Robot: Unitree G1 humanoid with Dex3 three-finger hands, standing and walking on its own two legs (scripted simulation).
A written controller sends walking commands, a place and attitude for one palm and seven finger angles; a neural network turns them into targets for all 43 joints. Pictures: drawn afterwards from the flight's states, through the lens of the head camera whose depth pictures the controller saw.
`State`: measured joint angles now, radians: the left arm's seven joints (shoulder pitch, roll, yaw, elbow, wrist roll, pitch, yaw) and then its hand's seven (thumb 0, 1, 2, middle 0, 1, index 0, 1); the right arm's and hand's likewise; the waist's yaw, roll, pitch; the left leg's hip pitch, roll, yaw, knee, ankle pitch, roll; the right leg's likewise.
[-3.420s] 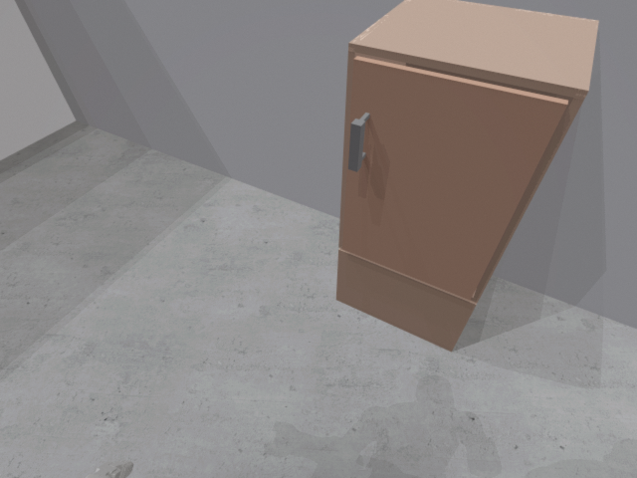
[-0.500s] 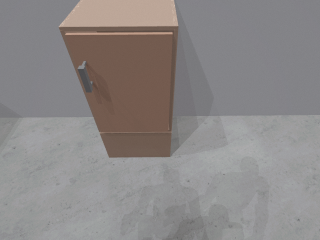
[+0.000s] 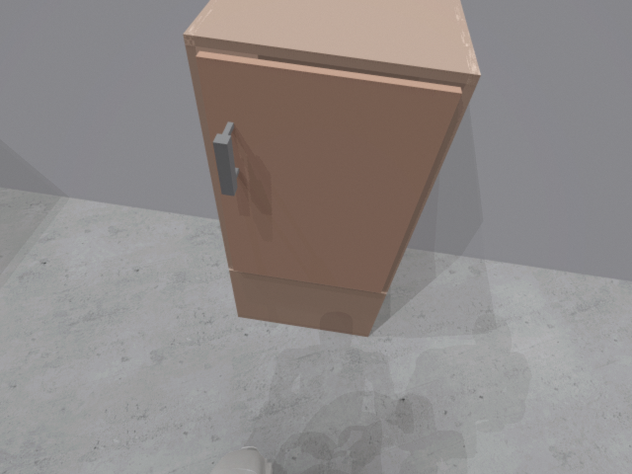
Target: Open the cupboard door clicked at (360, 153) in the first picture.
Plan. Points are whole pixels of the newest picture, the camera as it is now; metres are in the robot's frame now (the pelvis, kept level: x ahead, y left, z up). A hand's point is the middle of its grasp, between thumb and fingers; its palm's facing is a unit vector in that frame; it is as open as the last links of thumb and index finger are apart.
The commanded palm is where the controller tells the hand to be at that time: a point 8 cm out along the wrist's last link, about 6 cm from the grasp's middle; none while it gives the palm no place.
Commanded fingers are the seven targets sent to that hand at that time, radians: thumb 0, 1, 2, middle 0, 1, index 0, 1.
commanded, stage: come to a stop and stand still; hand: left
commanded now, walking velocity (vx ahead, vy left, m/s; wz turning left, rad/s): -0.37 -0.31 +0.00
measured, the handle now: (229, 158) +0.60 +0.22 +0.00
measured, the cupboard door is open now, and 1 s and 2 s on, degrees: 0 0 0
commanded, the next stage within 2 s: look again from close up in 1.00 s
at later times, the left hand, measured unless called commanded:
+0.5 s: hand out of the picture +0.12 +0.15 -0.14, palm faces -0.06 -0.96 -0.28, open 7.4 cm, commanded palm none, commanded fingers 0.00 0.90 0.90 -0.20 -0.30 -0.20 -0.30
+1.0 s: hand out of the picture -0.01 +0.11 -0.15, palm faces +0.02 -0.98 -0.18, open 7.3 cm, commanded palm none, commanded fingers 0.00 0.90 0.90 -0.20 -0.30 -0.20 -0.30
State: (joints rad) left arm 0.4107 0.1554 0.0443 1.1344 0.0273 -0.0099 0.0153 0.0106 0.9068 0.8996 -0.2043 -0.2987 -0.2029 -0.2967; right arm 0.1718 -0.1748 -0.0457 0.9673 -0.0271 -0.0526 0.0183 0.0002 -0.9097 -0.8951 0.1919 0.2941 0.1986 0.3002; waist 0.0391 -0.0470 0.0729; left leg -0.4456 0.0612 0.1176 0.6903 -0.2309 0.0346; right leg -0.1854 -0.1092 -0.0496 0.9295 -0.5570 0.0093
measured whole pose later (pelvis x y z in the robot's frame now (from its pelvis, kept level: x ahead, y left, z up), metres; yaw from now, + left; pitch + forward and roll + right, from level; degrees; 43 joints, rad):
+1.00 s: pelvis -0.01 -0.06 +0.03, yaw -2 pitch -1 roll +0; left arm 0.28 0.15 0.01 1.14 0.01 0.02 0.02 0.01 0.92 0.90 -0.20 -0.30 -0.20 -0.30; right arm 0.26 -0.15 -0.02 1.13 -0.02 0.01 -0.03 0.01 -0.92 -0.89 0.19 0.29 0.20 0.30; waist 0.02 0.01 0.02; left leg -0.12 0.03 0.05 0.40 -0.25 -0.01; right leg -0.20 0.01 -0.10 0.40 -0.18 -0.05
